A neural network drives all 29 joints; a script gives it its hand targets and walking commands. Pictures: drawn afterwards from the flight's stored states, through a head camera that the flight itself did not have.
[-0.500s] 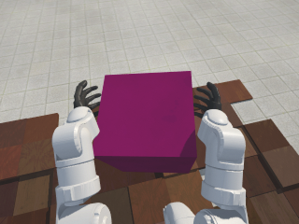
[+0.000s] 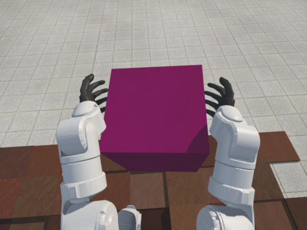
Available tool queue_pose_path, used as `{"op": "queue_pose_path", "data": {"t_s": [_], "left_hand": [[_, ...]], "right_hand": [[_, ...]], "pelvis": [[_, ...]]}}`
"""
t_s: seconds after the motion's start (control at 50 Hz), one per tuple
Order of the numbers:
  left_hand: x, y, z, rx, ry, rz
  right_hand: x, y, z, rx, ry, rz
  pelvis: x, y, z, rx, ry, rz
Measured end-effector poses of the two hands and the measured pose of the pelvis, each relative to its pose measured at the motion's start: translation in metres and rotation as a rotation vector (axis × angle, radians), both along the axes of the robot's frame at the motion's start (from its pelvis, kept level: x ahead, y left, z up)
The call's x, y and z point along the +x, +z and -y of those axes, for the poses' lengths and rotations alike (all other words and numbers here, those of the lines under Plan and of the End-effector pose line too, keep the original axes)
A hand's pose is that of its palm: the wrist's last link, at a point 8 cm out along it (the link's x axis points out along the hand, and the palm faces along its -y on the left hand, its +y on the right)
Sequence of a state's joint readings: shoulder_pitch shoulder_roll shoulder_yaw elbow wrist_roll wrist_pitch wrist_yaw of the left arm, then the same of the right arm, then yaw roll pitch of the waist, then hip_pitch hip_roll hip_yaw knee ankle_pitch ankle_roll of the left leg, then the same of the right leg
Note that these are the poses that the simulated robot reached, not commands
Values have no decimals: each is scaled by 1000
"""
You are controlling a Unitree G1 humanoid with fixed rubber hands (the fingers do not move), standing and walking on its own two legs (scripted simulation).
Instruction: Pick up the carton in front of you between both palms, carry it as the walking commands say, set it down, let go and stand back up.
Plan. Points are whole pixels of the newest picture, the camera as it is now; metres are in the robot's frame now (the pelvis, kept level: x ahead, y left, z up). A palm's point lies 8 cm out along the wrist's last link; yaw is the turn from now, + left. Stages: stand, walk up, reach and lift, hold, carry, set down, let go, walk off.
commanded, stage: carry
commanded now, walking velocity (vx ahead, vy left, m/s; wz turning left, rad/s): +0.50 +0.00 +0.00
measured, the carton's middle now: (159, 126) +0.36 +0.03 +0.04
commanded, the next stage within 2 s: none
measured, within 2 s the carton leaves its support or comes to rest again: neither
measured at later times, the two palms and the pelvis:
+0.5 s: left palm (111, 46) +0.67 +0.22 +0.06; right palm (195, 51) +0.65 -0.08 +0.07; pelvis +0.33 +0.08 -0.03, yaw -1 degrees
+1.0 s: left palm out of the picture +1.00 +0.24 +0.14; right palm out of the picture +1.01 -0.06 +0.13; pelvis +0.66 +0.06 -0.01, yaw +0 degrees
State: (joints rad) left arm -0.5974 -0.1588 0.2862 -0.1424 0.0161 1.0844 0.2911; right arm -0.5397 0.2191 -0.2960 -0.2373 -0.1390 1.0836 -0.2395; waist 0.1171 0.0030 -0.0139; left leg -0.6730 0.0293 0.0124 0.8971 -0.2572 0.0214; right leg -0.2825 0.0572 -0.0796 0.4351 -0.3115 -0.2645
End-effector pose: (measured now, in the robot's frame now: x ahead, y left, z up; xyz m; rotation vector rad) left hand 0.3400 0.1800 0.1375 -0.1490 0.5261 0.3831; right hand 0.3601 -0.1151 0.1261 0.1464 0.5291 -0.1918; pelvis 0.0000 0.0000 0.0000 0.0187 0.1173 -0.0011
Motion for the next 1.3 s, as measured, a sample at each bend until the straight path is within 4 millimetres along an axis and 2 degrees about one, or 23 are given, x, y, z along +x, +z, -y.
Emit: {"op": "queue_pose_path", "data": {"t_s": [0.1,0.2,0.24,0.3,0.38,0.46,0.54,0.66,0.74,0.82,0.92,1.0,1.08,1.12,1.18,1.26,1.3], "left_hand": [[75,-4,-1,22,-54,-19],[152,-39,-11,35,-105,-43],[180,-57,-13,40,-133,-77],[212,-77,-15,31,-145,-152],[256,-86,-22,21,-125,-171],[307,-81,-35,28,-99,-118],[360,-72,-45,21,-77,-66],[447,-65,-45,14,-65,-17],[505,-58,-45,24,-38,18],[546,-46,-56,16,-7,8],[605,-18,-60,-7,-10,18],[661,4,-58,14,-30,30],[717,11,-59,39,-53,11],[744,6,-63,48,-56,-9],[787,-11,-75,53,-55,-43],[851,-52,-95,50,-68,-73],[881,-77,-100,39,-90,-101]], "right_hand": [[56,-4,-1,-26,-48,-18],[116,-29,-10,-68,-104,-46],[136,-43,-12,-96,-122,-83],[162,-60,-14,-96,-148,-158],[206,-67,-21,-80,-164,-172],[262,-61,-33,-83,-147,-118],[322,-52,-43,-101,-115,-68],[414,-47,-43,-100,-95,-19],[483,-48,-43,-60,-57,18],[540,-39,-55,-50,2,6],[602,-11,-60,-26,1,13],[649,7,-57,-34,-17,24],[696,12,-58,-41,-43,5],[722,7,-62,-40,-51,-14],[764,-8,-74,-41,-55,-46],[823,-43,-93,-68,-70,-77],[846,-64,-99,-101,-79,-109]], "pelvis": [[77,-8,-20,-21,-11,11],[162,-37,-46,-43,-34,51],[186,-41,-54,-30,-31,55],[216,-37,-65,-39,-36,54],[256,-31,-75,-46,-37,44],[301,-29,-79,-45,-28,34],[354,-30,-78,-46,-12,30],[446,-40,-71,-45,6,30],[511,-49,-65,-43,18,62],[555,-38,-60,-46,6,67],[611,-16,-58,-25,12,50],[661,-7,-65,-15,9,34],[715,-6,-77,-22,0,30],[744,-9,-84,-30,-5,32],[790,-21,-97,-44,-12,36],[855,-52,-116,-64,-32,60],[878,-62,-122,-40,-29,58]]}}
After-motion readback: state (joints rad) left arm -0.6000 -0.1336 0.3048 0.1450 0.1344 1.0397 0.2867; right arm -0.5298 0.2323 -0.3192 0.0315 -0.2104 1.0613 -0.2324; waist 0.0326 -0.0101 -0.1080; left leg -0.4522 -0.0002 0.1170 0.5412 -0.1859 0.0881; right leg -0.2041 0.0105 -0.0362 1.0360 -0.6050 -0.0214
